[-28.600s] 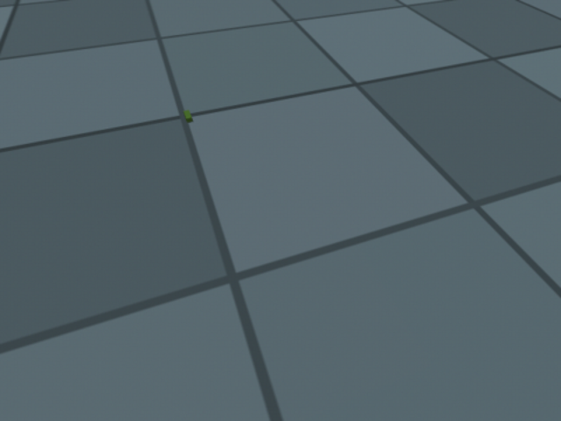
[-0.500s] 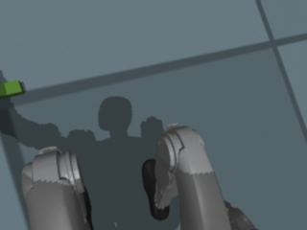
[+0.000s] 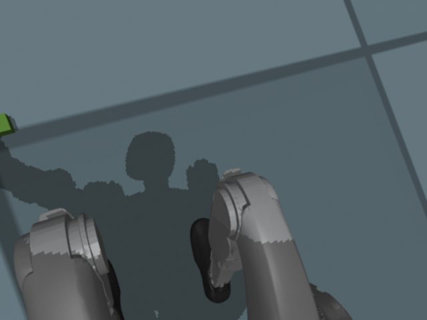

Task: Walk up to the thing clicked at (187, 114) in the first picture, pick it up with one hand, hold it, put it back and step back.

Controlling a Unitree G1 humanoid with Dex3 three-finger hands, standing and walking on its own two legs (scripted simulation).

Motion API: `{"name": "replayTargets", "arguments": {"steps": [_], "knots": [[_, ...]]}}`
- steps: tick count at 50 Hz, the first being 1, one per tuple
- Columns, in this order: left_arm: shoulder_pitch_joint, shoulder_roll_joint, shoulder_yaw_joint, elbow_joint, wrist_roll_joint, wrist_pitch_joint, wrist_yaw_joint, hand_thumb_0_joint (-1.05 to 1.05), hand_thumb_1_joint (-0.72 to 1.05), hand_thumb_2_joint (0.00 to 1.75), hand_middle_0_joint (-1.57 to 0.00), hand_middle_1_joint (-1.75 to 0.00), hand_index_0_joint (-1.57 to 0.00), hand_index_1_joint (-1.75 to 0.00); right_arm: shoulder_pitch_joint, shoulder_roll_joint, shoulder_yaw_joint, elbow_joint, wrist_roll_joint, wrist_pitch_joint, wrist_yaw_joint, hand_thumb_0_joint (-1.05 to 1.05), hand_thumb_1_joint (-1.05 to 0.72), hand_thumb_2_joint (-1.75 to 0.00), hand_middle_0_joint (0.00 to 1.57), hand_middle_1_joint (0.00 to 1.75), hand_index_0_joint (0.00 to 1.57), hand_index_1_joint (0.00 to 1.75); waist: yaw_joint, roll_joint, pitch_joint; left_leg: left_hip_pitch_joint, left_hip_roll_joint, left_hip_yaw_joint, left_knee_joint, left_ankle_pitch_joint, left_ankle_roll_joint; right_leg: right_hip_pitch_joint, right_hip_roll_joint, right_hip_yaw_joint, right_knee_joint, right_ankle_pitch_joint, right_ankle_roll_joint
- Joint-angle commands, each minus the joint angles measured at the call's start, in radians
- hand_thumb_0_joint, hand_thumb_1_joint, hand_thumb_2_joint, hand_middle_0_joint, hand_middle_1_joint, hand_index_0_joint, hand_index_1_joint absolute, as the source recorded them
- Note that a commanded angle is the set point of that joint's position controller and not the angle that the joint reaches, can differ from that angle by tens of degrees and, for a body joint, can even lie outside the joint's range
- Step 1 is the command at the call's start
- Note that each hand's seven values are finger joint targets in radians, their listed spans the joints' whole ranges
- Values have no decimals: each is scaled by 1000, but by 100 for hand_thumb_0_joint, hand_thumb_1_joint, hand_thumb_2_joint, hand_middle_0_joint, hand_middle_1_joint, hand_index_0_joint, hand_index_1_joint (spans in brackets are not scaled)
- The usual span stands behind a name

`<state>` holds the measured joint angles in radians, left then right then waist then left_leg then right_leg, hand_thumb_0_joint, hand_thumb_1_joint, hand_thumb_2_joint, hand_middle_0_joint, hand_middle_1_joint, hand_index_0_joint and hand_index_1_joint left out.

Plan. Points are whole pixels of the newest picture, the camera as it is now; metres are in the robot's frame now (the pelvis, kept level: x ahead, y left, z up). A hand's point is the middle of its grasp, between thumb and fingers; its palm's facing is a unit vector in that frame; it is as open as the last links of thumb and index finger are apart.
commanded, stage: rise first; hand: left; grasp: from above
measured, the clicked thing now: out of the picture +0.49 +0.33 -0.30
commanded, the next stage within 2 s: none
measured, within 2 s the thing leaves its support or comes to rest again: neither
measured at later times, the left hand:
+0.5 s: hand out of the picture +0.44 +0.37 -0.18, palm faces -0.43 -0.14 -0.89, open 13.7 cm
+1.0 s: hand out of the picture +0.44 +0.37 -0.18, palm faces -0.43 -0.13 -0.89, open 13.4 cm
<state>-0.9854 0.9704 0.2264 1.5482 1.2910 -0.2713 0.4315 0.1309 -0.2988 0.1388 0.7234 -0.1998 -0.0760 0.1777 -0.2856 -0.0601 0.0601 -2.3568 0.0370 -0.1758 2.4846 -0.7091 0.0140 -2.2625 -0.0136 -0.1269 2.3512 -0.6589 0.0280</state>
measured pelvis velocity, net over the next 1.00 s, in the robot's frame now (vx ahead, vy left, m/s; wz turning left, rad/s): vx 0.00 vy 0.00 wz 0.00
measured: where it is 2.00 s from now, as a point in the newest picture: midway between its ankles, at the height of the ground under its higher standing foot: (164, 294)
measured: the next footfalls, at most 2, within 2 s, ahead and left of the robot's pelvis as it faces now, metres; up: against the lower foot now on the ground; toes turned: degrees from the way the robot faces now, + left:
none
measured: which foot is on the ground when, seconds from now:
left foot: down 0.00-1.00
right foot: down 0.00-1.00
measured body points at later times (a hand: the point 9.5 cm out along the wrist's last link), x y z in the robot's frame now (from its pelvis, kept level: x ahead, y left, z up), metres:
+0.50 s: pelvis +0.00 +0.00 +0.00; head +0.26 +0.10 +0.36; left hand +0.46 +0.38 -0.13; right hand +0.06 -0.27 -0.08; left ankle +0.07 +0.12 -0.28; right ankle +0.11 -0.12 -0.28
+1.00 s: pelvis +0.00 +0.00 +0.00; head +0.25 +0.10 +0.36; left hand +0.46 +0.37 -0.13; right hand +0.04 -0.27 -0.08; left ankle +0.07 +0.12 -0.28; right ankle +0.11 -0.12 -0.28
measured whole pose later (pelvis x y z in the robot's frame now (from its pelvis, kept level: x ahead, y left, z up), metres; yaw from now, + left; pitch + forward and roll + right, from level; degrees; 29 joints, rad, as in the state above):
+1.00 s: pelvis +0.00 +0.00 +0.00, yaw +0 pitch +32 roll -11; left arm -1.00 0.98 0.20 1.53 1.29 -0.27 0.39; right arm 0.15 -0.30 0.14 0.71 -0.18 -0.08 0.19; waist -0.29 -0.05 0.05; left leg -2.36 0.03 -0.17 2.47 -0.69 0.02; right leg -2.26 -0.01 -0.12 2.34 -0.64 0.03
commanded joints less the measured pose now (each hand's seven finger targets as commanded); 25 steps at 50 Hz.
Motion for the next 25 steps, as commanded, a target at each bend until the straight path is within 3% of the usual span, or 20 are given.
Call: {"name": "replayTargets", "arguments": {"steps": [1, 5, 12, 13, 20, 25], "knots": [[-250, 302, 22, -120, -19, 8, 38, 0, -47, 94, -18, -91, -16, -92, 210, -287, -83, 4, 5, -5, -6, 0, -90, -90, 20, 30, 20, 30, 1, 407, -675, 531, -20, 86, -262, 208, 9, 305, 46, -69, -202, 209, -54], [-247, 315, 34, -160, -17, 13, 42, 0, -48, 95, -17, -90, -15, -92, 208, -287, -83, 7, 1, -8, -6, 0, -90, -90, 20, 30, 20, 30, 10, 441, -716, 551, -20, 93, -258, 237, 9, 335, 46, -67, -202, 236, -50], [-234, 274, 12, -160, -28, 30, 24, 0, -50, 97, -15, -93, -13, -95, 218, -287, -94, 9, 11, -9, 1, 0, -90, -90, 20, 30, 20, 30, 9, 447, -699, 578, -18, 75, -281, 244, 2, 300, 42, -73, -196, 233, -52], [-231, 261, 0, -142, -26, 32, 18, 0, -49, 96, -16, -92, -14, -93, 220, -286, -94, 5, 12, -8, 4, 0, -90, -90, 20, 30, 20, 30, -3, 436, -689, 567, -20, 81, -269, 248, 5, 302, 43, -69, -199, 240, -52], [-265, 280, 8, -190, -40, 22, 9, 0, -48, 96, -16, -92, -15, -93, 219, -286, -94, 4, 21, -8, 8, 0, -90, -90, 20, 30, 20, 30, 6, 441, -726, 583, -18, 82, -270, 268, 5, 323, 41, -65, -202, 258, -51], [-277, 275, 4, -183, -30, 25, 5, 0, -47, 95, -17, -91, -15, -92, 225, -289, -96, -2, 23, -5, 11, 0, -90, -90, 20, 30, 20, 30, 0, 457, -692, 587, -19, 72, -292, 241, 1, 283, 36, -71, -197, 229, -52]]}}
